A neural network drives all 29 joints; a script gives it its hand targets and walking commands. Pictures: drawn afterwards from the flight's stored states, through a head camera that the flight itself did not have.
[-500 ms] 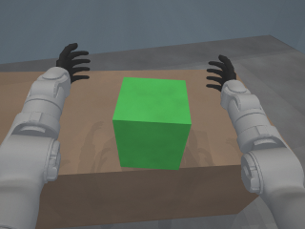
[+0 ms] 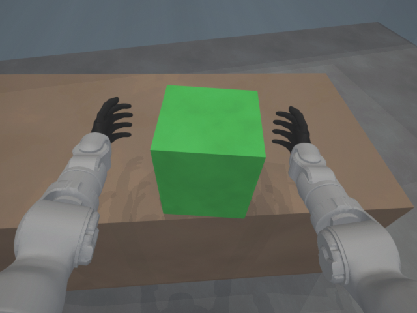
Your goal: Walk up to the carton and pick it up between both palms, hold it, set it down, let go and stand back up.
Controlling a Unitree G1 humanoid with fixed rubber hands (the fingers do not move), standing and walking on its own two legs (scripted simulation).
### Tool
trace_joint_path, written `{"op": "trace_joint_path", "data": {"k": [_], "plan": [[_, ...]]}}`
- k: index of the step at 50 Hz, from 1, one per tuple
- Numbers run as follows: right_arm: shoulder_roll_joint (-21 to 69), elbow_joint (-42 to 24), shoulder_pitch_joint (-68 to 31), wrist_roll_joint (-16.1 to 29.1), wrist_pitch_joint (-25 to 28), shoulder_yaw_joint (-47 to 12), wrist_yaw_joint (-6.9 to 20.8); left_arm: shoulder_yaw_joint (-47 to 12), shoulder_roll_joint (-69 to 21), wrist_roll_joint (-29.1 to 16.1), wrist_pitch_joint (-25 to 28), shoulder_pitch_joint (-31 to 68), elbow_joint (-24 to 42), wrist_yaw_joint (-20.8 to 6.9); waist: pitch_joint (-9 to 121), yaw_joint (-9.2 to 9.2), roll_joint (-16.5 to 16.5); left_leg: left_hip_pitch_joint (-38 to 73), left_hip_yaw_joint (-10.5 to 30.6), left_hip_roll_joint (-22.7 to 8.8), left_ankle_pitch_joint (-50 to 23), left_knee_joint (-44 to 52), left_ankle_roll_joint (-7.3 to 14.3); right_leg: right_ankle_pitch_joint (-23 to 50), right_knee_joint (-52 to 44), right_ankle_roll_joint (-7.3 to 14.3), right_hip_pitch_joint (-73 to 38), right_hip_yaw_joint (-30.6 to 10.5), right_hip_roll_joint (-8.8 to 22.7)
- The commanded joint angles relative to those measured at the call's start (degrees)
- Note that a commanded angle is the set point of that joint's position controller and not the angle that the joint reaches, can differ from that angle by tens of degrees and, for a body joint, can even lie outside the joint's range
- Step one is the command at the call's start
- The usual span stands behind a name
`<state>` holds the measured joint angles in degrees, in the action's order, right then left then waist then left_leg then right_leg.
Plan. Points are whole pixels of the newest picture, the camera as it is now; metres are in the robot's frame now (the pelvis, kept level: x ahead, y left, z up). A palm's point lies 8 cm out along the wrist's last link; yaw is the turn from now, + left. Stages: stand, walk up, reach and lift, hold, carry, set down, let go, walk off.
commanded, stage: reach and lift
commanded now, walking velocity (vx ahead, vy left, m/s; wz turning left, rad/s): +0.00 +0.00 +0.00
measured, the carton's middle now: (207, 155) +0.47 -0.02 +0.00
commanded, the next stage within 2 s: none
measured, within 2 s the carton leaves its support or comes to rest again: neither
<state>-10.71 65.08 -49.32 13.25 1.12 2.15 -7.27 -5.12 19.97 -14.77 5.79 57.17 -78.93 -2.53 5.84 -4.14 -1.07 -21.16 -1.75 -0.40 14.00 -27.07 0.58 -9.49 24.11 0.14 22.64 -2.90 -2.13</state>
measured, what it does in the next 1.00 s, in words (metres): stands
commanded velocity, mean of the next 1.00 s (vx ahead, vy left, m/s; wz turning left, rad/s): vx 0.00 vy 0.00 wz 0.00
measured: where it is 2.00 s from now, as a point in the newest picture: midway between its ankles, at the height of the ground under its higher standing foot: outside the picture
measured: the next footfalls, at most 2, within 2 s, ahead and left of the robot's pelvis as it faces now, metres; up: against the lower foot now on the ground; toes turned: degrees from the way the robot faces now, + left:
none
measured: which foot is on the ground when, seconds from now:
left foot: down 0.00-1.00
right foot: down 0.00-1.00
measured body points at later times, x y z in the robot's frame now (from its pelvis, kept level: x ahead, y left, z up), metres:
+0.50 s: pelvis +0.00 -0.01 -0.02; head +0.04 +0.01 +0.43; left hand +0.46 +0.17 +0.08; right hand +0.43 -0.19 +0.07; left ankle -0.01 +0.11 -0.74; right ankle +0.02 -0.12 -0.74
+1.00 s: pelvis +0.00 +0.00 -0.02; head +0.04 +0.01 +0.43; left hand +0.46 +0.14 +0.08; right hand +0.43 -0.17 +0.07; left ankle -0.01 +0.11 -0.74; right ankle +0.02 -0.12 -0.74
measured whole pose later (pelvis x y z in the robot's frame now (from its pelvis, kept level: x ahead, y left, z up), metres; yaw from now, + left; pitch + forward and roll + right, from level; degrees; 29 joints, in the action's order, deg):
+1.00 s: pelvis +0.00 +0.00 -0.02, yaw +0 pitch +14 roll +0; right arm -4.3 73.2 -54.2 13.3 10.0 4.5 -11.0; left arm -3.8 11.9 -15.8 16.3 62.3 -88.5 1.5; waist 10.4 -5.0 -1.1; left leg -33.3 -1.6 -0.4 17.3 -36.2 0.6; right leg -13.4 34.3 0.3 35.3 -2.5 -2.2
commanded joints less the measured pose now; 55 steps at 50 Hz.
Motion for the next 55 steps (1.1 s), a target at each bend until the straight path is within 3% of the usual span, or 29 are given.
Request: {"op": "trace_joint_path", "data": {"k": [1, 3, 4, 5, 11, 15, 17, 18, 19, 20, 22, 25, 26, 29, 30, 32, 33, 34, 35, 36, 37, 39, 43, 46, 48, 49, 51, 54, 55], "plan": [[-7.6, -5.6, -26.9, 0.6, 6.2, 2.1, 0.1, -4.5, 5.3, -5.7, 8.3, 29.4, 2.0, 1.2, 32.0, -2.86, 5.7, 5.0, 2.8, -0.8, -13.5, -3.1, -3.4, 10.8, 2.8, 0.6, 1.6, 5.6, 0.6], [-6.6, -6.2, -27.5, 1.1, 7.7, 0.5, 0.2, -4.5, 5.0, -6.8, 10.2, 30.3, 0.9, 1.5, 34.6, -2.02, 3.8, 3.3, 2.4, -0.6, -14.6, -4.5, -3.1, 12.0, 4.1, 0.5, 1.1, 5.5, 0.7], [-7.4, -3.9, -27.9, 1.0, 7.9, 1.7, 0.1, -5.7, 4.7, -7.6, 10.8, 31.9, 0.7, 1.6, 33.9, -3.25, 4.7, 2.9, 2.8, -0.6, -14.3, -4.6, -3.3, 12.0, 4.6, 0.6, 2.5, 6.0, 0.7], [-7.5, -2.6, -26.8, 1.5, 8.6, 0.8, 0.1, -5.2, 4.5, -7.3, 11.2, 30.1, -0.9, 1.5, 33.7, -2.79, 4.4, 3.1, 2.8, -0.8, -15.5, -5.5, -3.6, 12.2, 5.2, 0.6, 2.5, 5.9, 0.7], [-5.6, 0.5, -27.0, 1.5, 9.2, -0.2, -0.6, -4.0, 6.1, -6.5, 12.4, 31.2, -4.5, 1.2, 34.4, -2.09, 3.5, -4.9, 2.5, 0.1, -9.7, -6.0, -2.2, 11.5, 7.6, -0.1, -0.2, 4.9, 2.0], [-5.3, 0.1, -28.0, 3.1, 10.4, -1.7, -0.5, -4.4, 4.9, -6.9, 13.3, 30.1, -4.3, 1.0, 35.9, -2.96, 3.4, -3.5, 2.4, 0.3, -15.5, -7.3, -2.4, 17.9, 8.7, -0.4, -1.8, 4.6, 2.1], [-4.2, 0.2, -27.2, 2.7, 10.7, -1.8, -0.6, -2.1, 5.0, -5.4, 13.4, 29.3, -4.5, 1.1, 36.4, -1.78, 2.9, -4.3, 2.2, 0.4, -16.1, -8.1, -2.4, 18.0, 9.3, -0.4, -2.2, 4.0, 2.3], [-4.8, 2.2, -26.6, 2.8, 10.6, -1.8, -0.6, -3.0, 4.4, -5.0, 13.0, 29.1, -4.3, 0.9, 34.1, -2.47, 3.9, -3.7, 2.5, 0.3, -15.1, -7.8, -2.6, 16.7, 9.3, -0.4, -1.3, 4.7, 2.1], [-3.9, 1.4, -27.7, 2.5, 10.6, -2.4, -0.7, -2.7, 4.9, -5.2, 12.8, 29.1, -6.4, 0.8, 34.6, -1.53, 2.3, -5.2, 2.1, 0.4, -14.3, -8.0, -2.3, 16.4, 9.0, -0.6, -1.5, 4.5, 2.3], [-4.0, 0.5, -27.4, 2.4, 10.9, -2.1, -0.8, -3.0, 3.6, -5.3, 12.7, 28.5, -6.1, 0.7, 34.2, -2.48, 2.3, -4.1, 2.7, 0.4, -14.3, -7.6, -2.2, 16.4, 8.9, -0.5, -0.9, 4.5, 2.2], [-3.0, 0.2, -27.4, 1.5, 11.2, -1.3, -0.9, -3.1, 2.3, -5.3, 13.2, 29.3, -5.2, 0.6, 34.2, -3.40, 1.8, -5.0, 2.4, 0.5, -13.9, -7.9, -2.2, 16.1, 9.0, -0.5, -1.3, 4.7, 2.3], [-2.0, -1.7, -29.3, 1.2, 11.7, -1.0, -1.2, -2.8, 1.8, -4.8, 13.4, 29.6, -4.0, 0.9, 35.0, -2.67, 2.9, -5.6, 2.5, 0.5, -15.3, -8.2, -2.4, 18.7, 9.6, -0.6, -1.8, 4.3, 2.6], [-0.7, -1.8, -28.3, 0.1, 11.8, -0.1, -1.2, -2.9, 0.7, -4.8, 13.9, 30.5, -2.0, 1.0, 36.6, -3.81, 3.0, -5.3, 2.7, 0.5, -15.0, -8.4, -2.4, 17.9, 9.6, -0.3, -2.0, 4.5, 2.5], [-0.1, -0.9, -29.1, -1.1, 11.6, 0.3, -1.4, -1.2, 0.3, -3.0, 13.7, 31.2, -2.8, 1.7, 35.4, -2.38, 3.2, -5.8, 2.4, 0.3, -13.8, -8.1, -2.6, 15.4, 9.2, -0.4, -1.1, 4.5, 2.4], [-0.9, -2.2, -29.2, -2.2, 11.9, 2.3, -1.7, -0.7, 0.3, -3.3, 14.0, 32.0, -0.8, 2.2, 38.1, -3.48, 3.0, -5.5, 2.7, 0.4, -14.1, -8.3, -2.6, 16.1, 9.6, -0.6, -1.4, 4.4, 2.4], [0.6, -3.1, -29.9, -3.2, 11.8, 3.0, -1.9, 0.2, 0.2, -2.5, 13.9, 32.1, -1.7, 2.3, 37.3, -2.98, 3.7, -6.9, 2.5, 0.5, -12.4, -7.9, -2.3, 15.7, 9.8, -0.6, -1.5, 4.1, 2.8], [0.0, -0.5, -28.7, -4.6, 12.0, 4.4, -2.2, 0.2, -0.6, -1.8, 13.9, 32.0, -0.1, 3.0, 37.7, -4.16, 4.6, -4.3, 2.7, 0.4, -14.9, -8.3, -3.3, 17.6, 9.5, -0.5, -1.0, 4.7, 2.2], [0.0, -1.3, -29.6, -4.2, 12.6, 4.7, -2.4, 1.9, -0.5, -0.4, 13.8, 31.6, -0.1, 3.4, 36.4, -3.07, 4.6, -4.3, 3.0, 0.0, -16.0, -8.4, -3.8, 17.5, 9.5, -0.4, -0.9, 4.3, 2.1], [0.5, 1.4, -29.4, -5.0, 11.7, 4.6, -2.6, 1.4, -0.9, -0.2, 12.9, 32.0, -1.1, 3.3, 34.3, -4.30, 4.2, -3.7, 2.7, 0.0, -14.8, -8.6, -3.9, 16.2, 8.9, -0.5, -0.7, 4.7, 1.9], [0.7, 1.1, -30.6, -5.0, 11.0, 4.5, -2.6, 2.1, -0.2, -0.1, 12.7, 32.7, -2.8, 3.4, 32.5, -3.20, 3.7, -5.6, 2.6, 0.1, -11.8, -7.7, -3.2, 13.3, 8.7, -0.6, 0.5, 4.3, 2.3], [1.6, -0.1, -30.5, -5.4, 11.4, 4.6, -2.8, 1.7, -1.7, 0.0, 12.8, 32.8, -1.6, 3.7, 34.7, -3.59, 2.9, -4.5, 2.7, 0.0, -13.3, -7.9, -3.6, 15.1, 9.1, -0.5, -0.3, 4.7, 2.0], [1.6, -1.0, -30.5, -5.3, 10.9, 4.4, -2.7, 2.8, -1.2, 1.0, 12.6, 32.5, -0.5, 4.1, 34.5, -2.18, 4.4, -5.0, 2.2, 0.0, -12.8, -7.9, -3.4, 14.1, 9.2, -0.5, -0.2, 4.2, 2.2], [3.0, 0.5, -28.7, -4.8, 10.9, 3.6, -2.2, 3.5, -3.6, 2.4, 13.0, 30.7, -2.1, 4.5, 35.7, -1.89, 4.6, -3.3, 2.6, 0.0, -15.0, -8.0, -3.5, 15.2, 9.1, 0.1, 0.9, 4.3, 1.9], [4.2, -1.2, -31.2, -6.6, 10.5, 5.5, -2.8, 3.4, -3.6, 2.5, 12.7, 33.6, -0.8, 4.5, 33.5, -3.35, 3.6, -5.2, 2.6, 0.1, -11.5, -7.4, -3.0, 13.5, 8.9, -0.3, 0.1, 4.4, 2.3], [5.4, -0.5, -30.8, -7.1, 10.3, 5.0, -2.8, 4.5, -4.0, 3.3, 12.6, 33.6, -3.1, 4.3, 31.9, -3.10, 3.6, -6.3, 2.5, 0.1, -11.0, -7.1, -2.6, 13.4, 8.7, -0.3, -0.7, 4.2, 2.6], [5.0, -1.8, -30.6, -7.6, 10.1, 5.2, -3.0, 5.7, -2.9, 3.5, 12.5, 31.9, -4.5, 4.4, 33.0, -2.37, 1.3, -7.8, 2.1, 0.2, -9.2, -6.9, -1.9, 12.5, 9.0, -0.5, -1.0, 3.6, 2.6], [5.6, -2.6, -30.4, -8.3, 10.5, 6.3, -3.0, 5.7, -4.2, 4.3, 13.0, 32.4, -1.5, 4.4, 34.5, -2.72, 3.5, -7.2, 2.1, 0.4, -10.2, -6.6, -2.3, 14.3, 9.1, -0.4, -2.3, 3.8, 2.9], [6.5, -3.3, -31.3, -9.2, 10.2, 7.0, -2.6, 6.4, -5.1, 4.5, 13.5, 33.2, -1.5, 4.5, 34.0, -2.19, 2.8, -7.2, 2.0, 0.2, -10.5, -6.8, -2.3, 13.1, 9.4, -0.2, -1.0, 4.1, 2.7], [7.5, -3.8, -29.7, -10.4, 10.6, 7.7, -2.7, 5.7, -6.9, 5.4, 13.7, 33.1, 0.9, 4.6, 36.4, -3.72, 4.1, -4.8, 2.6, 0.2, -12.7, -6.7, -2.9, 15.7, 8.7, 0.2, -1.5, 4.3, 2.4]]}}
